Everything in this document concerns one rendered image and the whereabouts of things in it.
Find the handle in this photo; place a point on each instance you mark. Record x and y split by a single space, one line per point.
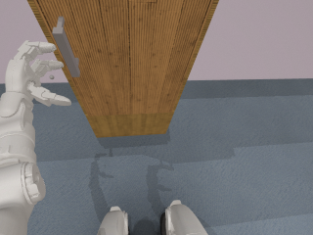
65 49

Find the left robot hand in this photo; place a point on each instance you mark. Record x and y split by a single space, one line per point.
19 73

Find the left robot shin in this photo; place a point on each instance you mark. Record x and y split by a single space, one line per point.
116 208

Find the left robot forearm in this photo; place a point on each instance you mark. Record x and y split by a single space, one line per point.
17 134

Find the right robot thigh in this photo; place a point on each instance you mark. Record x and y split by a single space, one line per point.
182 221

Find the cupboard door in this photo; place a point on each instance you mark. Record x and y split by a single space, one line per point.
133 54

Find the left robot upper arm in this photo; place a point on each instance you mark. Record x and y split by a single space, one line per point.
21 187

